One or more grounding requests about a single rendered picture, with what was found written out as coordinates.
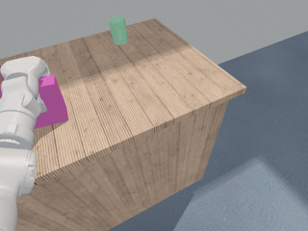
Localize robot left hand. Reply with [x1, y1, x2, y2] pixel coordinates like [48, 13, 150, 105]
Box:
[0, 56, 51, 114]

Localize sponge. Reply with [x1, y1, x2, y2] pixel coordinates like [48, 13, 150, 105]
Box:
[0, 74, 68, 129]

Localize left robot upper arm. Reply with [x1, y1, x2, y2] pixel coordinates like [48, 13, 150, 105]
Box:
[0, 147, 37, 231]

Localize robot left forearm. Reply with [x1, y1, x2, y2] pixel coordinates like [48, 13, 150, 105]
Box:
[0, 70, 41, 151]

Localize table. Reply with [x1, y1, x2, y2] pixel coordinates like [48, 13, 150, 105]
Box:
[0, 18, 246, 231]

